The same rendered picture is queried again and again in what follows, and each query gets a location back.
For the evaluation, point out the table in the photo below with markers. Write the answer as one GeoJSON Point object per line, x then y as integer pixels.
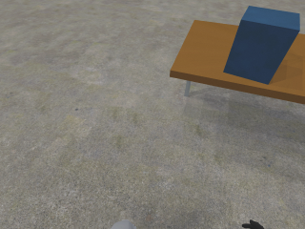
{"type": "Point", "coordinates": [204, 54]}

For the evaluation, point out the carton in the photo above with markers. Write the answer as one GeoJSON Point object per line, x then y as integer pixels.
{"type": "Point", "coordinates": [262, 40]}

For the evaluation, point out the robot right hand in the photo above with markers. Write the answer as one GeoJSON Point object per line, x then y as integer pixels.
{"type": "Point", "coordinates": [252, 225]}

